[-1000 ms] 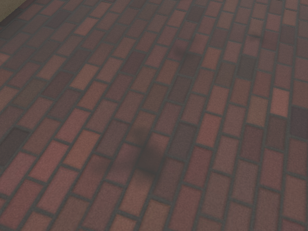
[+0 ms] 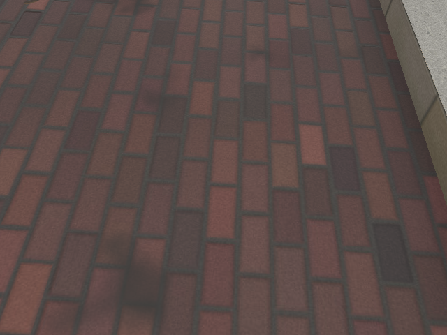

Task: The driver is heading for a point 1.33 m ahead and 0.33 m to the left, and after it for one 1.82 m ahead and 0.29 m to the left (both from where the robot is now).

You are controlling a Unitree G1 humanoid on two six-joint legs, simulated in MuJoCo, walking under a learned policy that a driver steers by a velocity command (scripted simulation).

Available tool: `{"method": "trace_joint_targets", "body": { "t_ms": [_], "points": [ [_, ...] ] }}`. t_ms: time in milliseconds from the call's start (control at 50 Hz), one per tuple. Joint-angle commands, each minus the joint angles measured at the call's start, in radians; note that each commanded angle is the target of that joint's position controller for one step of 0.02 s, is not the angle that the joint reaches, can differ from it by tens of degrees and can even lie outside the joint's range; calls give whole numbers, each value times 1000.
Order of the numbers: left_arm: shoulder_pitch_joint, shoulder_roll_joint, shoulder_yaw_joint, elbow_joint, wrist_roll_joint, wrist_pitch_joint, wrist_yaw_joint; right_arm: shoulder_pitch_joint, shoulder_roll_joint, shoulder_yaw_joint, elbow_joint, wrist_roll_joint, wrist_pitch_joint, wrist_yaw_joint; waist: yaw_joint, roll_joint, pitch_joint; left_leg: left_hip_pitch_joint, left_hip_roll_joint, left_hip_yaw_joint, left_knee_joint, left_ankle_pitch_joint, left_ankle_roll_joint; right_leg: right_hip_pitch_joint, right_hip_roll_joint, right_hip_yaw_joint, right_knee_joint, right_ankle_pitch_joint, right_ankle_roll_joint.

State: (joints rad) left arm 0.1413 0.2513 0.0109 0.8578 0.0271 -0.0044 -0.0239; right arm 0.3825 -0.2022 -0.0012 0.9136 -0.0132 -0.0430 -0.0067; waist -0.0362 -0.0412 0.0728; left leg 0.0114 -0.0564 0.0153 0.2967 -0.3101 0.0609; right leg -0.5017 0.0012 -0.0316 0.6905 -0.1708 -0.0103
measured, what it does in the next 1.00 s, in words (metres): walks ahead: right foot, then left foot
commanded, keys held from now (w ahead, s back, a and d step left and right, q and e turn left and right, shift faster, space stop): no key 0.46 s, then w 0.08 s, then no key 0.46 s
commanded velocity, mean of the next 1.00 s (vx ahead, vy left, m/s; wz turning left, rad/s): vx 0.06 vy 0.00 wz -0.01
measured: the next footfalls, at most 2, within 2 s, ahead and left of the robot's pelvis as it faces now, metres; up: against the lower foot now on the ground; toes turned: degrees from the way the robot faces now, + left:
right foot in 0.08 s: +0.16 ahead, -0.09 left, +0.00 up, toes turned +0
left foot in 0.38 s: +0.10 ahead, +0.11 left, +0.00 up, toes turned +0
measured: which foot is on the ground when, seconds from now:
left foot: down 0.00-0.08, up 0.10-0.36, down 0.38-1.00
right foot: up 0.00-0.06, down 0.08-1.00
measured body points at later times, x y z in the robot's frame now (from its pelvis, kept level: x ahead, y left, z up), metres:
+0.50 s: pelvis +0.07 +0.00 +0.00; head +0.07 +0.00 +0.45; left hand +0.12 +0.24 -0.15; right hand +0.09 -0.24 -0.15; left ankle +0.06 +0.11 -0.74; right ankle +0.12 -0.09 -0.74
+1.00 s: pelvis +0.14 -0.01 +0.00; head +0.15 -0.01 +0.45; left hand +0.15 +0.22 -0.16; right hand +0.14 -0.24 -0.16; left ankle +0.06 +0.11 -0.74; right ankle +0.12 -0.09 -0.74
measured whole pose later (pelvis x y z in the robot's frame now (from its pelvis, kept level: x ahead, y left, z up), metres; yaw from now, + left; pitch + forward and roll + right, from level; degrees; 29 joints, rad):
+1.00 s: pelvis +0.14 -0.01 +0.00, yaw +1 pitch -1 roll +0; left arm 0.25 0.15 0.00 1.12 0.00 -0.02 0.05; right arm 0.27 -0.17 0.01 1.11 -0.01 0.00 -0.05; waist 0.00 0.02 0.04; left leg -0.04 0.01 -0.01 0.40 -0.33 -0.01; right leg -0.14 0.07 -0.03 0.41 -0.25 -0.07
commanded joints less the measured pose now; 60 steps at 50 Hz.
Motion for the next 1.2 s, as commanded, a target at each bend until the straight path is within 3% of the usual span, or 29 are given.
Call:
{"method": "trace_joint_targets", "body": {
  "t_ms": [20, 40, 60, 80, 100, 120, 140, 160, 180, 220, 300, 340, 380, 400, 420, 460, 500, 540, 560, 580, 620, 640, 680, 720, 780, 980, 1200],
  "points": [
    [12, 54, 5, -31, -4, -17, 16, 35, -152, -30, -10, 2, -2, -11, 15, 172, -53, -20, 232, -87, 102, 971, 79, 144, 45, -34, -112, 26, -33],
    [64, 62, 9, -8, -3, -25, 24, 16, -154, -30, -7, 6, -3, -12, 47, 155, -65, -30, 228, -94, 155, 951, 66, 221, 48, -25, -191, 69, -52],
    [131, 77, 13, 14, 4, -38, 32, 3, -161, -31, -2, 13, -5, -10, 93, 113, -90, -69, 207, -81, 240, 871, 38, 349, 20, 10, -308, 235, -70],
    [227, 144, 27, 37, 17, -50, 43, 16, -143, -23, -25, 18, -14, -10, 108, 32, -193, -178, 175, -61, 364, 595, 5, 562, -141, 153, -260, 604, -101],
    [263, 176, 33, 52, 9, -42, 49, 151, -56, -2, -6, 43, -2, -10, 63, -149, -329, -269, 60, -18, 572, -68, -16, 702, -376, 378, -205, 990, -274],
    [254, 123, 22, 60, -33, -36, 43, 126, -108, -18, 25, 30, 30, -20, 82, -107, -341, -287, 19, -54, 663, -350, -16, 617, -399, 440, -249, 883, -347],
    [180, 99, 14, 49, -35, -34, 42, 60, -126, -25, 18, 7, 44, -20, 64, -61, -218, -337, 32, -72, 708, -371, -19, 508, -359, 393, -313, 663, -332],
    [105, 65, 2, 36, -26, -31, 47, 6, -110, -23, 19, -7, 50, -17, 49, -28, -142, -347, 48, -78, 689, -319, -23, 417, -311, 349, -369, 490, -291],
    [61, 47, -7, 35, -19, -28, 55, -15, -94, -20, 21, -10, 57, -13, 25, -32, -89, -318, 68, -79, 628, -261, -32, 332, -269, 291, -413, 414, -249],
    [26, 53, -8, 49, -9, -25, 63, 20, -60, -10, 53, -12, 71, -12, -11, -65, -78, -232, 66, -45, 507, -193, -54, 257, -194, 198, -437, 336, -192],
    [46, 74, -2, 83, -14, -18, 57, 9, -56, -9, 89, -3, 88, -26, 1, -58, -105, -162, 58, -9, 327, -75, -64, 233, -173, 192, -452, 53, -166],
    [24, 79, 2, 91, -23, -7, 55, 3, -47, -5, 106, -11, 87, -26, -11, -46, -69, -94, 58, 5, 200, 60, -51, 144, -146, 191, -467, -212, -124],
    [47, 69, 5, 106, -23, 1, 52, -24, -76, -3, 96, -26, 73, -25, 4, -10, -7, -98, 129, -84, 89, 67, -33, 83, -121, 202, -473, -344, -60],
    [65, 59, 9, 112, -30, 9, 49, -46, -106, -7, 98, -16, 65, -24, 35, 53, 46, -235, 146, -126, 61, -32, -18, 133, -74, 164, -467, -277, -46],
    [75, 48, 8, 126, -26, 12, 48, -60, -98, -6, 107, -8, 54, -22, 42, 102, 57, -326, 154, -141, 23, -74, -16, 240, -62, 144, -423, -170, -45],
    [116, 34, 7, 157, -19, 5, 47, -80, -80, -1, 114, -2, 35, -24, 61, 124, 7, -341, 158, -141, -13, -18, -28, 367, -64, 132, -370, -22, -54],
    [139, 53, 15, 175, -16, -2, 46, -50, -100, -12, 123, -2, 29, -25, 55, 113, -38, -292, 136, -136, -6, -169, -6, 357, -32, 106, -321, -171, -71],
    [123, 57, 22, 171, -10, 1, 39, -29, -125, -26, 117, -7, 38, -20, 37, 115, 25, -295, 155, -192, -27, -400, 44, 218, 4, 82, -266, -385, -90],
    [97, 21, 14, 163, -10, -2, 37, -13, -116, -27, 122, -4, 40, -22, 25, 132, 73, -285, 191, -240, -61, -392, 63, 158, 22, 58, -223, -318, -83],
    [87, -22, 4, 162, -7, -8, 37, -3, -107, -27, 129, -2, 38, -27, 22, 156, 85, -264, 235, -287, -94, -330, 77, 142, 39, 25, -169, -199, -70],
    [132, -43, -6, 176, 2, -22, 39, -48, -92, -20, 124, -7, 27, -31, 60, 149, 57, -292, 260, -268, -55, -105, 77, 239, 6, 41, -213, -89, -65],
    [151, -21, -4, 186, -1, -31, 43, -61, -79, -16, 123, -9, 20, -29, 69, 123, 38, -306, 222, -216, -6, 27, 52, 308, -13, 79, -259, -36, -65],
    [175, 45, 9, 208, -14, -43, 51, -35, -65, -17, 127, -3, 14, -27, 38, 19, 13, -250, 116, -89, 98, 168, 3, 341, -67, 154, -290, 165, -85],
    [191, 23, 1, 217, -17, -44, 59, 13, -54, -13, 155, 6, 20, -36, 26, 7, -35, -196, 111, -72, 114, 214, -18, 398, -102, 170, -281, 380, -99],
    [197, 14, -3, 225, -20, -37, 72, 12, -61, -13, 168, 11, 30, -40, 27, 8, -74, -146, 126, -73, 110, 294, -28, 445, -99, 149, -270, 508, -90],
    [186, -2, 4, 255, -22, -16, 82, -20, -43, -2, 204, 7, 46, -50, 31, 49, -40, -117, 147, -71, 75, 328, -40, 451, -86, 133, -299, 445, -73],
    [174, -15, 7, 281, -21, -6, 80, -27, -33, 3, 229, 3, 48, -52, 33, 52, -14, -129, 153, -77, 46, 266, -35, 430, -78, 134, -336, 313, -68]
  ]
}}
